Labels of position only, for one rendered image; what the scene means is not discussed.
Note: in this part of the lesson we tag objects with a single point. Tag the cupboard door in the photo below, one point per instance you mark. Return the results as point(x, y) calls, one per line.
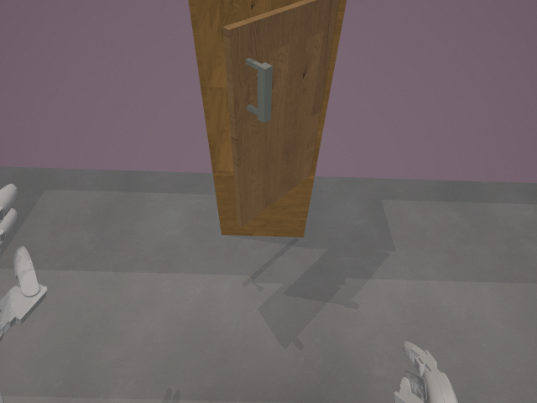
point(270, 159)

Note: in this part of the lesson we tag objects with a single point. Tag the right robot hand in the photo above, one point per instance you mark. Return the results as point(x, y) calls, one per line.
point(434, 387)

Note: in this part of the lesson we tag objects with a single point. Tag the left robot hand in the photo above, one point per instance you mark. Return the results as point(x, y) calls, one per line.
point(21, 300)

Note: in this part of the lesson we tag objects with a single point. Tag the handle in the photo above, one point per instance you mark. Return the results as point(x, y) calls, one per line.
point(265, 73)

